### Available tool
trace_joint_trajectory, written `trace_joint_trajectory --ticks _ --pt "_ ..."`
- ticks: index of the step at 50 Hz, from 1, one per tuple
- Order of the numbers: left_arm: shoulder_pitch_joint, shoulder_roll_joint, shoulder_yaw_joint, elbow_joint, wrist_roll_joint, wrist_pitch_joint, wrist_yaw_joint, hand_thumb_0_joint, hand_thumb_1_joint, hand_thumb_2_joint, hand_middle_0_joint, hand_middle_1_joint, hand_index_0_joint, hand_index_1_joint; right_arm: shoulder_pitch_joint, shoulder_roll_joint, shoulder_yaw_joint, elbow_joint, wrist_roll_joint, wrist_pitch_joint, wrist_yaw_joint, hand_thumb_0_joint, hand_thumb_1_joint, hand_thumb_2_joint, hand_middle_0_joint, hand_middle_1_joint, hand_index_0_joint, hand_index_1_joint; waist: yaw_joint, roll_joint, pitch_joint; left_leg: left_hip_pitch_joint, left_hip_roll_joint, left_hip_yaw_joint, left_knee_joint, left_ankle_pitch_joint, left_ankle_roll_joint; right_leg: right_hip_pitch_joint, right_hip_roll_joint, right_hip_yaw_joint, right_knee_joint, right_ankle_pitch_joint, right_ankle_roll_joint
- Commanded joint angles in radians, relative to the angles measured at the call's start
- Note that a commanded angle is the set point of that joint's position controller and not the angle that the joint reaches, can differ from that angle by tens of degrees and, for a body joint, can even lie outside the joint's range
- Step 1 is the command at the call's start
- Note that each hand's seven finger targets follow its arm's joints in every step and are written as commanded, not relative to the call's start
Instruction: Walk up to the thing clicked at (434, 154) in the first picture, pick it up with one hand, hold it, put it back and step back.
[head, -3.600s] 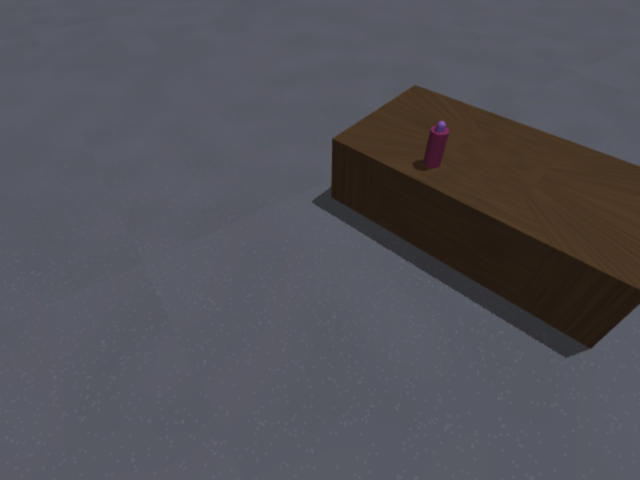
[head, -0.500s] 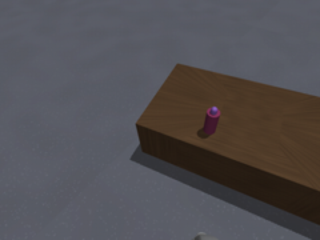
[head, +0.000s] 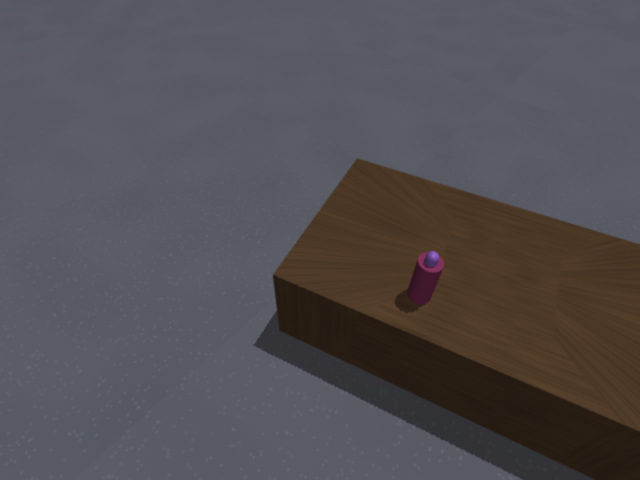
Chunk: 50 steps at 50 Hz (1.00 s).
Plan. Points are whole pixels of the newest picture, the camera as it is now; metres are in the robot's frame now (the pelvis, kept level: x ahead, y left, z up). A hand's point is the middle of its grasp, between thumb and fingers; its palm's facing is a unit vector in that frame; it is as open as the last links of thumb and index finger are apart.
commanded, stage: walk up
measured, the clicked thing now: (426, 275) +0.69 -0.25 -0.35
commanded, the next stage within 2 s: stand in 0.90 s
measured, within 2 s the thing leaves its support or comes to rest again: neither
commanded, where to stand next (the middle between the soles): +0.05 -0.03 m, yaw -1 degrees
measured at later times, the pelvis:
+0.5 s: pelvis +0.01 -0.01 +0.01, yaw +0 degrees
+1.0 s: pelvis +0.02 -0.01 +0.01, yaw +0 degrees
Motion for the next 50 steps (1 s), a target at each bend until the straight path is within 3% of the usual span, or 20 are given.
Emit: trace_joint_trajectory --ticks 1,5,13,17,30,50 --pt "-0.053 0.192 0.039 -0.021 -0.002 -0.017 0.009 0.0 0.9 0.9 -0.2 -0.3 -0.2 -0.3 -0.065 -0.227 -0.051 -0.035 0.001 -0.021 -0.016 0.0 -0.9 -0.9 0.2 0.3 0.2 0.3 0.0 0.071 -0.107 -0.023 0.126 -0.108 -0.163 0.183 0.035 0.137 -0.094 0.084 -0.081 0.172 -0.04" --pt "-0.063 0.189 0.04 0.008 -0.001 -0.015 0.009 0.0 0.9 0.9 -0.2 -0.3 -0.2 -0.3 -0.084 -0.224 -0.05 -0.015 -0.001 -0.017 -0.014 0.0 -0.9 -0.9 0.2 0.3 0.2 0.3 0.001 0.061 -0.091 -0.006 0.129 -0.108 -0.205 0.149 0.033 0.136 -0.093 0.084 -0.114 0.128 -0.031" --pt "-0.07 0.185 0.044 0.033 0.006 -0.018 0.01 0.0 0.9 0.9 -0.2 -0.3 -0.2 -0.3 -0.099 -0.212 -0.05 0.009 -0.003 -0.014 -0.014 0.0 -0.9 -0.9 0.2 0.3 0.2 0.3 -0.004 0.029 -0.095 0.033 0.12 -0.092 -0.219 0.166 0.024 0.134 -0.103 0.098 -0.155 0.159 -0.024" --pt "-0.063 0.184 0.05 0.042 0.01 -0.018 0.013 0.0 0.9 0.9 -0.2 -0.3 -0.2 -0.3 -0.098 -0.208 -0.052 0.015 -0.001 -0.01 -0.013 0.0 -0.9 -0.9 0.2 0.3 0.2 0.3 -0.005 0.013 -0.091 0.039 0.119 -0.093 -0.228 0.14 0.026 0.135 -0.1 0.096 -0.172 0.119 -0.023" --pt "-0.068 0.178 0.061 0.027 0.013 -0.019 0.016 0.0 0.9 0.9 -0.2 -0.3 -0.2 -0.3 -0.074 -0.201 -0.053 0.022 -0.005 -0.009 -0.016 0.0 -0.9 -0.9 0.2 0.3 0.2 0.3 -0.009 0.029 -0.129 0.048 0.123 -0.088 -0.221 0.205 0.019 0.178 -0.109 0.097 -0.163 0.207 -0.026" --pt "-0.067 0.188 0.057 0.007 0.015 -0.024 0.019 0.0 0.9 0.9 -0.2 -0.3 -0.2 -0.3 -0.052 -0.196 -0.051 0.007 -0.013 -0.004 -0.014 0.0 -0.9 -0.9 0.2 0.3 0.2 0.3 -0.011 0.032 -0.101 0.035 0.128 -0.103 -0.238 0.172 0.009 0.166 -0.104 0.099 -0.17 0.158 -0.03"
